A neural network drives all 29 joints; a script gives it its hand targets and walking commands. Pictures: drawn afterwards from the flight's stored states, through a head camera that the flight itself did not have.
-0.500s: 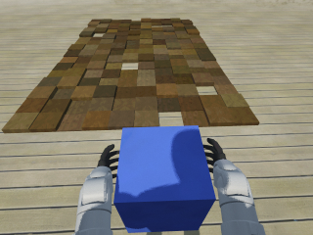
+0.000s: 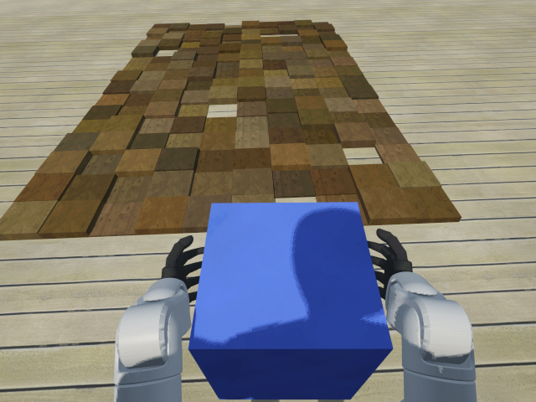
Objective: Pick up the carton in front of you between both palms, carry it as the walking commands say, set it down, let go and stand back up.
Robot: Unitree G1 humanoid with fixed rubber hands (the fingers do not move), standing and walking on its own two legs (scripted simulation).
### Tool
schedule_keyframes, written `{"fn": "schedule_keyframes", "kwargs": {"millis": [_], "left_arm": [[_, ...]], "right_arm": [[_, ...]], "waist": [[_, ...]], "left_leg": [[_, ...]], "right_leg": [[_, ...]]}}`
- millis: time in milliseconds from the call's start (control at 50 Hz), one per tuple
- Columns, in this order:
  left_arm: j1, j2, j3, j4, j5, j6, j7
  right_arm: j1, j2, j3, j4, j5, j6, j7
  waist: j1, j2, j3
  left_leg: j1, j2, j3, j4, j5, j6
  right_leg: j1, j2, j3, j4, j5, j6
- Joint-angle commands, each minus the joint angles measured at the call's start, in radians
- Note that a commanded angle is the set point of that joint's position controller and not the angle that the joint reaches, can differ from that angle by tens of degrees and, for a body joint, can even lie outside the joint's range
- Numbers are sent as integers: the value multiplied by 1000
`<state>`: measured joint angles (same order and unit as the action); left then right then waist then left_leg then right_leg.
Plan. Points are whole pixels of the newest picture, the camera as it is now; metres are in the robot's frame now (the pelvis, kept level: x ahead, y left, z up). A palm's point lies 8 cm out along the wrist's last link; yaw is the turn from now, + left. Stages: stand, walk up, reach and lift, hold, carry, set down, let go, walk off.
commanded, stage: carry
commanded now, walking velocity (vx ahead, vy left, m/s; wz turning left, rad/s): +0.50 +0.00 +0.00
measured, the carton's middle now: (284, 306) +0.28 -0.01 +0.03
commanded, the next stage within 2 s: none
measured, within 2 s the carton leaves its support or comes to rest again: neither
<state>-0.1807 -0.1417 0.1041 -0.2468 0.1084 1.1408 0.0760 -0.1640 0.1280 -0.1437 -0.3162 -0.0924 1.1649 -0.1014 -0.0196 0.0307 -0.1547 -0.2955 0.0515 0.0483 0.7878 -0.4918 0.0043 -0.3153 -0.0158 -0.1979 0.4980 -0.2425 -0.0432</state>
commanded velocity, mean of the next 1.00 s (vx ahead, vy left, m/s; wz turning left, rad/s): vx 0.50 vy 0.00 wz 0.00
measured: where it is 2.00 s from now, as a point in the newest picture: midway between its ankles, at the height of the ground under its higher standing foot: (247, 214)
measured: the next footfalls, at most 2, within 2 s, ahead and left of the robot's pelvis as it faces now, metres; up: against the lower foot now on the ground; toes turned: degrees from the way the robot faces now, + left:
left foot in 0.26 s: +0.30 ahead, +0.13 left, +0.00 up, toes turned +11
right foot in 0.78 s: +0.66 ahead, -0.06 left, +0.00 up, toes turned -11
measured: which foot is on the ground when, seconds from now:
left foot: up 0.00-0.24, down 0.26-0.78, up 0.80-1.00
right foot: down 0.00-0.30, up 0.32-0.76, down 0.78-1.00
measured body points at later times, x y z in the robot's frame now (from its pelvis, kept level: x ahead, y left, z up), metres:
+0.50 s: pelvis +0.27 +0.06 +0.02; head +0.29 +0.08 +0.47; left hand +0.57 +0.19 +0.08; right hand +0.55 -0.11 +0.10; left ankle +0.26 +0.12 -0.73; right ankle +0.27 -0.09 -0.65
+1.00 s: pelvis +0.59 +0.01 +0.01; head +0.61 +0.00 +0.46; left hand +0.89 +0.17 +0.13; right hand +0.91 -0.13 +0.13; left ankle +0.59 +0.16 -0.66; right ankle +0.62 -0.05 -0.73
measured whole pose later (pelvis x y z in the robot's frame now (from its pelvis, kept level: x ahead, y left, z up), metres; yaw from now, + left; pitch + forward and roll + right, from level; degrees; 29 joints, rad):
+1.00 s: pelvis +0.59 +0.01 +0.01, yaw +1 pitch +3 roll +1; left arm -0.31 -0.13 0.17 -0.43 0.07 1.26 0.11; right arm -0.33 0.15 -0.16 -0.44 -0.11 1.26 -0.09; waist 0.03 0.01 -0.02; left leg -0.56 0.09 0.06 1.03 -0.27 0.02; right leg -0.27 -0.02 -0.22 0.37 -0.16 -0.09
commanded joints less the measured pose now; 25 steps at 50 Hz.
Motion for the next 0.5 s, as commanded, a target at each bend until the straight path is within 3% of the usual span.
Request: {"fn": "schedule_keyframes", "kwargs": {"millis": [0, 40, 80, 100, 120, 140, 160, 180, 200, 220, 240, 260, 280, 300, 320, 340, 360, 380, 400, 420, 440, 480], "left_arm": [[-415, -877, -665, -144, -357, 50, -220], [-445, -873, -687, -174, -384, 65, -221], [-496, -874, -700, -190, -417, 79, -230], [-524, -860, -699, -196, -425, 88, -234], [-535, -869, -735, -203, -449, 90, -231], [-525, -863, -716, -179, -454, 90, -234], [-511, -860, -721, -178, -465, 95, -234], [-509, -850, -713, -181, -448, 99, -240], [-503, -823, -704, -183, -452, 101, -242], [-516, -846, -712, -171, -457, 112, -245], [-518, -811, -704, -154, -449, 118, -242], [-484, -798, -703, -158, -425, 120, -244], [-585, -817, -724, -254, -460, 122, -236], [-637, -810, -725, -243, -464, 123, -243], [-567, -849, -721, -181, -461, 131, -251], [-556, -881, -715, -161, -462, 118, -254], [-566, -894, -718, -153, -456, 110, -254], [-509, -923, -709, -131, -436, 103, -253], [-502, -931, -712, -136, -420, 92, -246], [-493, -941, -721, -155, -416, 75, -246], [-508, -945, -734, -164, -400, 62, -241], [-491, -934, -730, -202, -398, 48, -226]], "right_arm": [[-523, 898, 776, -71, 428, 49, 270], [-477, 897, 740, -63, 416, 66, 273], [-480, 896, 747, -46, 404, 66, 263], [-447, 892, 727, -21, 385, 69, 259], [-443, 890, 726, -41, 380, 64, 253], [-450, 875, 712, -37, 374, 70, 243], [-439, 851, 708, -58, 358, 69, 236], [-477, 872, 716, -61, 366, 71, 228], [-468, 879, 700, -49, 365, 85, 231], [-445, 859, 710, -53, 346, 83, 229], [-435, 855, 705, -12, 344, 86, 233], [-435, 868, 696, -47, 343, 90, 234], [-426, 840, 676, -14, 340, 87, 236], [-462, 858, 687, 9, 350, 87, 235], [-436, 887, 684, -20, 349, 80, 237], [-489, 929, 701, -54, 365, 79, 238], [-476, 930, 704, -43, 346, 72, 243], [-470, 952, 723, -52, 353, 62, 250], [-466, 971, 719, -61, 363, 57, 257], [-501, 984, 738, -103, 377, 44, 266], [-509, 985, 745, -76, 404, 42, 270], [-504, 969, 764, -118, 423, 39, 277]], "waist": [[50, -120, -159], [40, -99, -128], [35, -121, -111], [34, -116, -102], [39, -131, -99], [43, -153, -91], [43, -202, -101], [45, -197, -81], [40, -193, -96], [26, -167, -126], [29, -104, -170], [5, -71, -207], [0, 251, -302], [-7, 226, -280], [-3, 192, -226], [-2, 135, -255], [4, 27, -240], [10, 2, -231], [7, 39, -228], [8, 36, -228], [10, 100, -202], [1, 95, -207]], "left_leg": [[-550, 70, -21, 290, -34, 5], [-520, 83, 5, 186, 98, -3], [-434, 52, 56, 75, 208, -20], [-380, 44, 74, -5, 238, -27], [-331, 13, 111, -118, 217, -35], [-275, -4, 135, -147, 257, -25], [-229, -1, 123, -211, 291, -16], [-199, -22, 163, -241, 316, -14], [-94, -25, 184, -278, 366, -5], [11, -31, 209, -334, 400, 3], [198, -70, 250, -339, 337, 18], [347, 26, 127, -351, 282, 23], [512, 320, -398, -508, 80, 139], [616, 412, -573, -562, 170, 213], [533, 395, -510, -566, 266, 212], [531, 358, -392, -540, 390, 196], [466, 325, -306, -536, 406, 146], [391, 308, -216, -562, 450, 127], [392, 280, -178, -565, 478, 107], [390, 281, -123, -573, 491, 120], [368, 239, -76, -586, 484, 105], [433, 226, -69, -610, 454, 121]], "right_leg": [[545, -433, 593, -257, 65, -188], [465, -357, 448, -332, 14, -139], [394, -272, 290, -328, 109, -85], [354, -254, 222, -326, 120, -87], [346, -218, 190, -316, 123, -81], [322, -229, 179, -312, 193, -77], [310, -251, 165, -299, 150, -71], [282, -222, 123, -290, 151, -62], [242, -233, 137, -253, 189, -55], [244, -206, 42, -131, 267, -19], [154, -161, -2, -2, 356, -1], [52, -145, -38, 172, 237, 30], [-185, -45, -33, 513, -27, 74], [-416, 10, 94, 680, -244, 60], [-458, -60, 158, 744, -226, 23], [-461, -94, 174, 759, -175, 11], [-431, -134, 190, 728, -100, 13], [-379, -149, 182, 666, -51, 25], [-358, -123, 157, 639, -9, 26], [-377, -131, 157, 596, 1, 34], [-379, -118, 132, 551, 35, 44], [-428, -90, 97, 453, 66, 49]]}}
